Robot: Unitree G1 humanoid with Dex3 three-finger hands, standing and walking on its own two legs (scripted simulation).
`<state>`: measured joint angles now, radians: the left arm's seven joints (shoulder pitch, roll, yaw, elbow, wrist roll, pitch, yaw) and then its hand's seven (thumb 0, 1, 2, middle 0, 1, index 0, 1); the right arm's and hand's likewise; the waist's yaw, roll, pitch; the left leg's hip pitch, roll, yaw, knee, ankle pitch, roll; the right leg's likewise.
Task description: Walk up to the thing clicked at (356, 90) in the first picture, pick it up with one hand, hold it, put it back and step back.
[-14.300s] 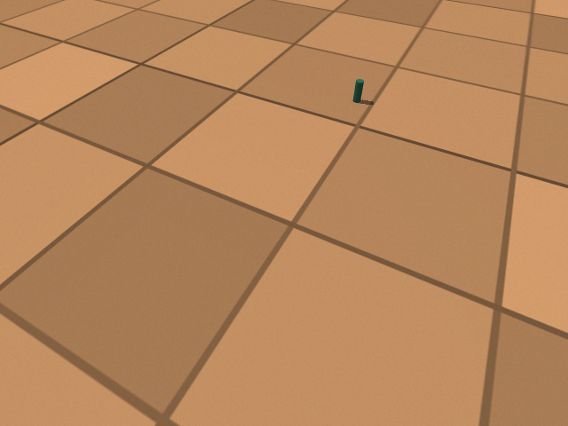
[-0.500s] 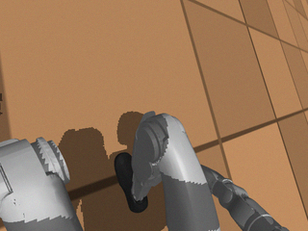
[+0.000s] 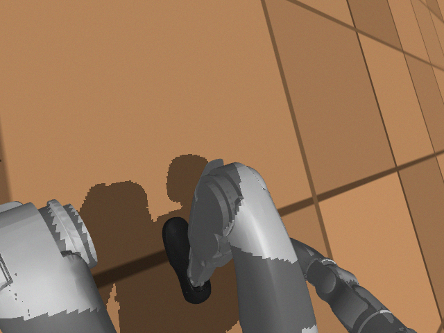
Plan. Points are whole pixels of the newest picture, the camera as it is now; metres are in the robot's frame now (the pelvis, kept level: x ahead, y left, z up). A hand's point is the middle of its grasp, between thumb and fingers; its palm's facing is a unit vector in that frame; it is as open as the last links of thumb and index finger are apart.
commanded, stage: settle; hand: left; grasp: from the side
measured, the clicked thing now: out of the picture +0.43 +0.33 -0.21
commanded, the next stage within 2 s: lift in 1.94 s
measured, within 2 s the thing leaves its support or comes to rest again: leaves its support in 0.16 s
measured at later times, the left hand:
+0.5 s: hand out of the picture +0.41 +0.35 -0.09, palm faces +0.46 -0.89 -0.03, open 6.9 cm
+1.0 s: hand out of the picture +0.40 +0.35 -0.01, palm faces +0.45 -0.89 -0.08, open 6.9 cm
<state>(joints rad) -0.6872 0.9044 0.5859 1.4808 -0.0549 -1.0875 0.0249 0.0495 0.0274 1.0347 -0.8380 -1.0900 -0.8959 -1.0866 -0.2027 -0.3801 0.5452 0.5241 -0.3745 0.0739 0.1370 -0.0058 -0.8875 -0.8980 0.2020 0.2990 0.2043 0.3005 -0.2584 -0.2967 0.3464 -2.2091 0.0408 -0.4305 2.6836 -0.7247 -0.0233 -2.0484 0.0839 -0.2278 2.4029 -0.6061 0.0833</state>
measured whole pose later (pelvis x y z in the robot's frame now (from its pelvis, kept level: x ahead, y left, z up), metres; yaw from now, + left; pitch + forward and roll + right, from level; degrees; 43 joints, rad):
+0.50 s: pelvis +0.01 +0.00 +0.02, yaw +3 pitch +18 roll -16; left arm -0.59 0.72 0.51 1.07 -0.09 -0.83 -0.06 0.06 -0.02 1.11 -0.86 -1.11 -0.91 -1.09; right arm -0.07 -0.34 0.34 0.58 -0.26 0.08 0.14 0.00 -0.89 -0.90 0.20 0.30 0.20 0.30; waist -0.18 -0.17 0.17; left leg -2.24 0.03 -0.34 2.59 -0.70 -0.01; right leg -2.08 0.03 -0.18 2.37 -0.64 0.05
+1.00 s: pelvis +0.02 -0.02 +0.05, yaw +9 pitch +28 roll -10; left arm -0.59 0.56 0.50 0.91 -0.11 -0.63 -0.15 0.06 -0.03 1.13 -0.88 -1.08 -0.93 -1.07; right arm 0.03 -0.30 0.15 0.64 -0.13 0.09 0.10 0.00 -0.88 -0.89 0.20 0.30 0.20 0.30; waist -0.14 -0.04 -0.01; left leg -2.25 0.04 -0.21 2.44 -0.70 -0.03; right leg -2.14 -0.02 -0.09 2.33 -0.69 0.04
